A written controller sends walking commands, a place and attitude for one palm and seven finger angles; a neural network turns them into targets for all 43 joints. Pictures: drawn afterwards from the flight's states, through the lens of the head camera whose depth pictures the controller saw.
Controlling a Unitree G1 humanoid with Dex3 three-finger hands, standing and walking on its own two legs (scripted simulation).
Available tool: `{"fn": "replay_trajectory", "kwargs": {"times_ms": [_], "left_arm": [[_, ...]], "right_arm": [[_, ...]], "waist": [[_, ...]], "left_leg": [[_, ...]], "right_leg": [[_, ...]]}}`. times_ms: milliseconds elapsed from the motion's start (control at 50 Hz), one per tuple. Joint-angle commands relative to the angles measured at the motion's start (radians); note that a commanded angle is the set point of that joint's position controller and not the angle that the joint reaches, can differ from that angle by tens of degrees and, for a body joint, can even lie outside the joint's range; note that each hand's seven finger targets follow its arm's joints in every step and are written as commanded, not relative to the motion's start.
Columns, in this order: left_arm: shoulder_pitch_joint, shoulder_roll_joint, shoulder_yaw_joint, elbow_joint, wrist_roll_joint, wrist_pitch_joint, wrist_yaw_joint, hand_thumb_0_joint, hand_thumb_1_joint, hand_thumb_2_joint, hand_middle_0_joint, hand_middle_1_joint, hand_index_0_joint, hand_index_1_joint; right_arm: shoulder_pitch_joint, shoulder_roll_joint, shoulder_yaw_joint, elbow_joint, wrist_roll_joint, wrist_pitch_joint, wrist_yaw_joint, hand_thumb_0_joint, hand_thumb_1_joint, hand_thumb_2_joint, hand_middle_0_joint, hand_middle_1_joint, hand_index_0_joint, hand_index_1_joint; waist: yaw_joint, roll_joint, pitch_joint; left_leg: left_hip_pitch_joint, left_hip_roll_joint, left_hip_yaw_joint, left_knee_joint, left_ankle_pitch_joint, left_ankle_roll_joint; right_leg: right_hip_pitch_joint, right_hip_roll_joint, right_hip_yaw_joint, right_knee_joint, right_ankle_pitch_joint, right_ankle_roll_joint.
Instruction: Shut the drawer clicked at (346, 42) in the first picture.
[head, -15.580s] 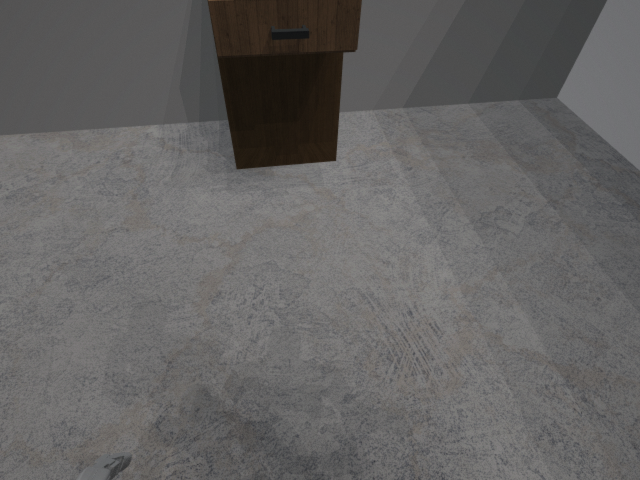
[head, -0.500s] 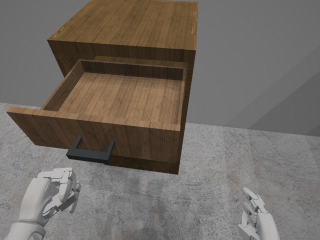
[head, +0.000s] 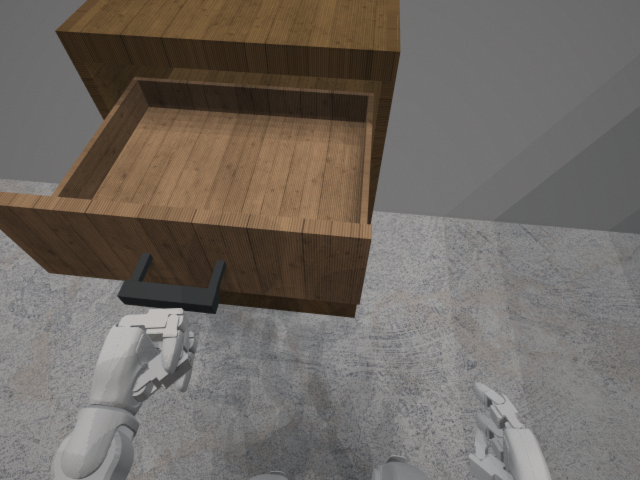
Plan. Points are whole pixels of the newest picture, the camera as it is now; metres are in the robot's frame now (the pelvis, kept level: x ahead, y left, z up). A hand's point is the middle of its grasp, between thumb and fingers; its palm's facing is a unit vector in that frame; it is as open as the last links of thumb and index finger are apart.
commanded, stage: bring the fist close to the handle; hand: left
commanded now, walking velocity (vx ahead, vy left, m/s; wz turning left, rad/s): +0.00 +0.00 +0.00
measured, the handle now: (176, 281) +0.34 +0.20 +0.05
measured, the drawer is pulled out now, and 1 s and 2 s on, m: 0.29 0.29 0.16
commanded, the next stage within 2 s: push the drawer shut in 0.46 s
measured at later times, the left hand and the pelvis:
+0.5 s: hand (194, 361) +0.24 +0.16 +0.04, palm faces -0.04 -1.00 -0.07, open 3.3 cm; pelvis +0.01 -0.02 -0.01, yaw +0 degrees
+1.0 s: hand (188, 343) +0.26 +0.17 +0.04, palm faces -0.05 -1.00 -0.07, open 3.0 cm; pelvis -0.01 -0.02 -0.01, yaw +1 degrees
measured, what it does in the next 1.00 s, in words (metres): stands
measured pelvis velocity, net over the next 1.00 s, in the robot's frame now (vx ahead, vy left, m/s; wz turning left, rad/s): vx -0.01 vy -0.02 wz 0.01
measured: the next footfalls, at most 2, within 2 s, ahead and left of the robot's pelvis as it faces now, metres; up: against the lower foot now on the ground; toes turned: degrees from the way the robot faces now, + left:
none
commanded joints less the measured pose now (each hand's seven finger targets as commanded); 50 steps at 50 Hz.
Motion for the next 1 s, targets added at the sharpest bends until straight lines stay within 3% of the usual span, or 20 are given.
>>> {"fn": "replay_trajectory", "kwargs": {"times_ms": [0,40,80,100,120,160,220,300,380,420,540,580,600,640,720,800,820,900,980], "left_arm": [[-0.112,0.109,0.055,-0.197,-0.008,-0.081,0.0,0.0,0.9,0.9,-1.4,-1.6,-1.4,-1.6],[-0.09,0.096,0.051,-0.194,-0.016,-0.091,0.001,0.0,0.9,0.9,-1.4,-1.6,-1.4,-1.6],[-0.07,0.127,0.082,-0.234,-0.023,-0.102,0.005,0.0,0.9,0.9,-1.4,-1.6,-1.4,-1.6],[-0.053,0.146,0.102,-0.227,-0.021,-0.101,0.013,0.0,0.9,0.9,-1.4,-1.6,-1.4,-1.6],[-0.054,0.12,0.077,-0.232,-0.022,-0.101,0.012,0.0,0.9,0.9,-1.4,-1.6,-1.4,-1.6],[-0.041,0.127,0.084,-0.234,-0.024,-0.098,0.014,0.0,0.9,0.9,-1.4,-1.6,-1.4,-1.6],[-0.011,0.104,0.069,-0.206,-0.027,-0.087,0.009,0.0,0.9,0.9,-1.4,-1.6,-1.4,-1.6],[-0.033,0.128,0.081,-0.204,-0.035,-0.082,-0.005,0.0,0.9,0.9,-1.4,-1.6,-1.4,-1.6],[-0.031,0.133,0.088,-0.226,-0.046,-0.102,-0.017,0.0,0.9,0.9,-1.4,-1.6,-1.4,-1.6],[-0.041,0.164,0.124,-0.233,-0.052,-0.112,-0.016,0.0,0.9,0.9,-1.4,-1.6,-1.4,-1.6],[-0.017,0.166,0.142,-0.179,-0.069,-0.114,-0.04,0.0,0.9,0.9,-1.4,-1.6,-1.4,-1.6],[-0.058,0.155,0.124,-0.168,-0.073,-0.109,-0.053,0.0,0.9,0.9,-1.4,-1.6,-1.4,-1.6],[-0.088,0.155,0.113,-0.169,-0.071,-0.107,-0.057,0.0,0.9,0.9,-1.4,-1.6,-1.4,-1.6],[-0.149,0.166,0.118,-0.137,-0.074,-0.101,-0.063,0.0,0.9,0.9,-1.4,-1.6,-1.4,-1.6],[-0.207,0.191,0.149,-0.108,-0.077,-0.104,-0.064,0.0,0.9,0.9,-1.4,-1.6,-1.4,-1.6],[-0.232,0.207,0.167,-0.099,-0.079,-0.104,-0.057,0.0,0.9,0.9,-1.4,-1.6,-1.4,-1.6],[-0.253,0.183,0.142,-0.089,-0.079,-0.101,-0.058,0.0,0.9,0.9,-1.4,-1.6,-1.4,-1.6],[-0.402,0.212,0.157,-0.019,-0.079,-0.106,-0.052,0.0,0.9,0.9,-1.4,-1.6,-1.4,-1.6],[-0.535,0.223,0.152,0.026,-0.079,-0.112,-0.062,0.0,0.9,0.9,-1.4,-1.6,-1.4,-1.6]], "right_arm": [[-0.032,-0.139,-0.062,-0.156,0.01,-0.039,-0.012,0.0,-0.9,-0.9,0.2,0.3,0.2,0.3],[-0.021,-0.135,-0.064,-0.162,0.008,-0.033,-0.007,0.0,-0.9,-0.9,0.2,0.3,0.2,0.3],[-0.02,-0.133,-0.067,-0.17,0.01,-0.026,-0.005,0.0,-0.9,-0.9,0.2,0.3,0.2,0.3],[-0.022,-0.134,-0.067,-0.17,0.009,-0.019,-0.004,0.0,-0.9,-0.9,0.2,0.3,0.2,0.3],[-0.022,-0.128,-0.064,-0.173,0.012,-0.015,-0.002,0.0,-0.9,-0.9,0.2,0.3,0.2,0.3],[-0.023,-0.126,-0.066,-0.175,0.014,-0.007,0.0,0.0,-0.9,-0.9,0.2,0.3,0.2,0.3],[-0.025,-0.125,-0.067,-0.181,0.018,0.007,0.0,0.0,-0.9,-0.9,0.2,0.3,0.2,0.3],[-0.038,-0.13,-0.064,-0.187,0.021,0.019,-0.007,0.0,-0.9,-0.9,0.2,0.3,0.2,0.3],[-0.031,-0.126,-0.063,-0.19,0.021,0.015,-0.012,0.0,-0.9,-0.9,0.2,0.3,0.2,0.3],[-0.027,-0.125,-0.063,-0.183,0.018,0.015,-0.015,0.0,-0.9,-0.9,0.2,0.3,0.2,0.3],[-0.036,-0.123,-0.063,-0.175,0.024,0.018,-0.015,0.0,-0.9,-0.9,0.2,0.3,0.2,0.3],[-0.034,-0.127,-0.061,-0.172,0.025,0.019,-0.016,0.0,-0.9,-0.9,0.2,0.3,0.2,0.3],[-0.044,-0.132,-0.059,-0.171,0.025,0.018,-0.019,0.0,-0.9,-0.9,0.2,0.3,0.2,0.3],[-0.036,-0.135,-0.056,-0.164,0.025,0.016,-0.022,0.0,-0.9,-0.9,0.2,0.3,0.2,0.3],[-0.033,-0.139,-0.055,-0.157,0.024,0.014,-0.026,0.0,-0.9,-0.9,0.2,0.3,0.2,0.3],[-0.037,-0.139,-0.055,-0.156,0.024,0.012,-0.023,0.0,-0.9,-0.9,0.2,0.3,0.2,0.3],[-0.033,-0.136,-0.051,-0.156,0.024,0.012,-0.02,0.0,-0.9,-0.9,0.2,0.3,0.2,0.3],[-0.042,-0.145,-0.047,-0.126,0.027,0.015,-0.029,0.0,-0.9,-0.9,0.2,0.3,0.2,0.3],[-0.043,-0.149,-0.047,-0.108,0.031,0.009,-0.037,0.0,-0.9,-0.9,0.2,0.3,0.2,0.3]], "waist": [[-0.007,0.002,-0.237],[-0.002,0.0,-0.276],[0.011,0.02,-0.318],[0.015,0.012,-0.31],[0.008,0.019,-0.303],[0.007,0.02,-0.289],[-0.005,-0.03,-0.261],[-0.015,-0.033,-0.222],[-0.013,-0.027,-0.251],[-0.011,-0.012,-0.268],[-0.013,-0.018,-0.246],[-0.026,-0.024,-0.235],[-0.031,0.003,-0.227],[-0.038,-0.018,-0.219],[-0.031,-0.023,-0.252],[-0.016,0.016,-0.286],[-0.027,-0.009,-0.284],[-0.049,-0.029,-0.21],[-0.058,-0.007,-0.24]], "left_leg": [[-0.002,0.025,-0.066,-0.134,0.383,-0.062],[0.0,0.025,-0.064,-0.117,0.431,-0.065],[0.01,0.026,-0.059,-0.112,0.464,-0.065],[-0.002,0.024,-0.056,-0.112,0.463,-0.062],[0.002,0.026,-0.058,-0.114,0.472,-0.062],[-0.01,0.026,-0.051,-0.113,0.455,-0.058],[-0.038,0.023,-0.042,-0.112,0.409,-0.044],[-0.078,0.017,-0.037,-0.111,0.331,-0.034],[-0.068,0.015,-0.037,-0.105,0.319,-0.031],[-0.069,0.014,-0.034,-0.095,0.333,-0.03],[-0.094,0.011,-0.028,-0.087,0.318,-0.028],[-0.093,0.011,-0.029,-0.087,0.305,-0.027],[-0.093,0.011,-0.028,-0.082,0.297,-0.024],[-0.105,0.011,-0.032,-0.082,0.269,-0.025],[-0.101,0.011,-0.032,-0.084,0.275,-0.024],[-0.085,0.011,-0.032,-0.096,0.307,-0.028],[-0.081,0.012,-0.033,-0.1,0.297,-0.027],[-0.129,0.013,-0.036,-0.097,0.208,-0.024],[-0.118,0.013,-0.041,-0.101,0.163,-0.024]], "right_leg": [[0.189,0.026,0.018,-0.042,0.181,-0.019],[0.196,0.025,0.019,-0.028,0.219,-0.018],[0.227,0.023,0.025,-0.023,0.249,-0.02],[0.237,0.024,0.027,-0.026,0.258,-0.022],[0.23,0.024,0.025,-0.026,0.26,-0.021],[0.236,0.024,0.028,-0.031,0.261,-0.021],[0.241,0.025,0.032,-0.046,0.256,-0.017],[0.238,0.023,0.045,-0.06,0.211,-0.016],[0.25,0.02,0.051,-0.06,0.203,-0.013],[0.269,0.02,0.061,-0.059,0.227,-0.015],[0.28,0.016,0.075,-0.07,0.225,-0.013],[0.262,0.016,0.073,-0.076,0.209,-0.009],[0.244,0.016,0.075,-0.075,0.196,-0.011],[0.238,0.016,0.08,-0.082,0.159,-0.008],[0.261,0.015,0.086,-0.082,0.163,-0.009],[0.283,0.015,0.08,-0.07,0.201,-0.013],[0.273,0.016,0.075,-0.072,0.193,-0.009],[0.219,0.015,0.093,-0.099,0.07,-0.006],[0.201,0.013,0.097,-0.102,0.005,-0.004]]}}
